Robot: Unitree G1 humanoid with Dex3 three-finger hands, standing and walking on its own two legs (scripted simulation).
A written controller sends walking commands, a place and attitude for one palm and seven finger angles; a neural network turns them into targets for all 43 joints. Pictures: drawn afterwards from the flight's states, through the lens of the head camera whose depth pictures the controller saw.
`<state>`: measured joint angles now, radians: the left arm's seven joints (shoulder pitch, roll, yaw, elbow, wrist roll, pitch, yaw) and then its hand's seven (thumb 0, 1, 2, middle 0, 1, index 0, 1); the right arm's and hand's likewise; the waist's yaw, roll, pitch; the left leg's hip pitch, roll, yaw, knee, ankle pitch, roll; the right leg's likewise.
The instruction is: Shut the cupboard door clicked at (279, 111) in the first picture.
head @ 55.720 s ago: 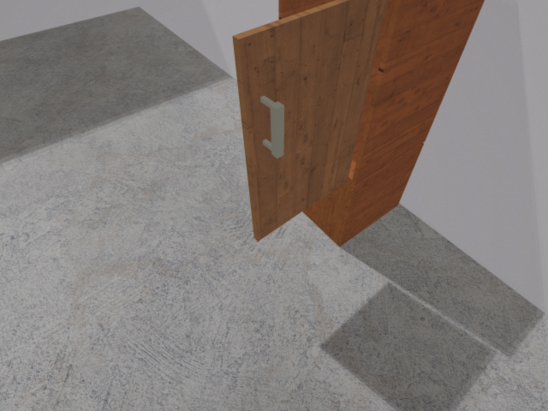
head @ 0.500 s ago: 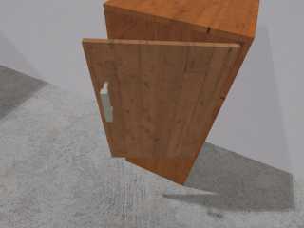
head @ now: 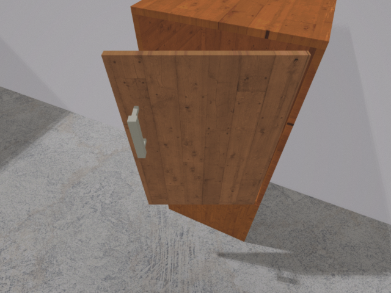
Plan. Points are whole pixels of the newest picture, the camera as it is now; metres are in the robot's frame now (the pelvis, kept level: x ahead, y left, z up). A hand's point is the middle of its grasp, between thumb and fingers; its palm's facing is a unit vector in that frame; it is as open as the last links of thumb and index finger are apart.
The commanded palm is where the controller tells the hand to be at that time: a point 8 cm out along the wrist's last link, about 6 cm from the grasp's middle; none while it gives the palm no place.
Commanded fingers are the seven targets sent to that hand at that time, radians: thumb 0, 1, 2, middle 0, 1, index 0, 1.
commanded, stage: look again from close up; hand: left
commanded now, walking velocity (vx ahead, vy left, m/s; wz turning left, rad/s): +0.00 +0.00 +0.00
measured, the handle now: (138, 132) +0.45 +0.17 +0.07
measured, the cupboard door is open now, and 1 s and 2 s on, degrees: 25 25 25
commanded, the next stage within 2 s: raise the hand and make a fist in 0.22 s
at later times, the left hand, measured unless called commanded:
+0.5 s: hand (103, 267) +0.17 +0.19 -0.02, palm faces +0.24 -0.96 -0.13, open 7.2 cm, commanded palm +0.10 +0.24 -0.05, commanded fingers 0.00 0.90 0.90 -0.37 -0.48 -0.37 -0.48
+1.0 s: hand (106, 269) +0.17 +0.18 -0.01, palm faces +0.02 -1.00 -0.03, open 4.9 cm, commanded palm +0.13 +0.24 +0.00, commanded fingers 0.00 0.90 0.90 -0.82 -0.98 -0.82 -0.98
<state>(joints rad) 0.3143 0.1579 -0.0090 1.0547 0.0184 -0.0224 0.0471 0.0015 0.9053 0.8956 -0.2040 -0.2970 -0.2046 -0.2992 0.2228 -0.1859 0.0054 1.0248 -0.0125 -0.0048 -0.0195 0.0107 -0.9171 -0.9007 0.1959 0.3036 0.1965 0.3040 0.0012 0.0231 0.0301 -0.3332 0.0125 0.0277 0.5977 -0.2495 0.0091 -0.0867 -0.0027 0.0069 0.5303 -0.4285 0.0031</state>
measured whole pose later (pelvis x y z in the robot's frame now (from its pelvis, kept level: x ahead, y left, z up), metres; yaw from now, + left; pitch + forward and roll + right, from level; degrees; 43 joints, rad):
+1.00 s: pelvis -0.04 +0.00 -0.07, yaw +1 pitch +11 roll -3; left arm 0.43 0.23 0.13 -0.08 -0.28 -0.32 -0.25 0.01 0.90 0.90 -0.65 -0.79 -0.65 -0.79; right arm 0.23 -0.19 0.03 0.57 0.03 -0.27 -0.07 0.02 -0.90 -0.90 0.20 0.30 0.20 0.31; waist 0.03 0.05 -0.13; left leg -0.89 0.03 -0.04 1.10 -0.40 0.00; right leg -0.72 0.03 -0.10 1.09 -0.56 -0.04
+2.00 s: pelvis -0.02 +0.00 -0.02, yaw +1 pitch +4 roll -1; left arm 0.34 0.25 0.18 -0.13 -0.29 -0.15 -0.19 0.01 0.90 0.90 -1.30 -1.50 -1.30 -1.50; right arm 0.27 -0.26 0.05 0.57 0.04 -0.24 -0.07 0.02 -0.90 -0.90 0.20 0.30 0.20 0.30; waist 0.02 0.06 -0.08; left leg -0.56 0.02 0.00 0.80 -0.31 0.01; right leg -0.41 0.02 -0.06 0.79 -0.46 -0.02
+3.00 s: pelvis -0.01 -0.01 -0.02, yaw +0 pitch +5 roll +0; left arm -0.01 0.19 0.11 0.16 -0.20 -0.16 -0.10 0.01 0.90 0.90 -1.30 -1.50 -1.31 -1.50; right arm 0.24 -0.25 0.03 0.62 0.03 -0.16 -0.05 0.02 -0.90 -0.90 0.20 0.30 0.20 0.30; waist 0.00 0.05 -0.07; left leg -0.54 0.02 0.02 0.76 -0.31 0.00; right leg -0.40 0.02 -0.04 0.78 -0.46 -0.03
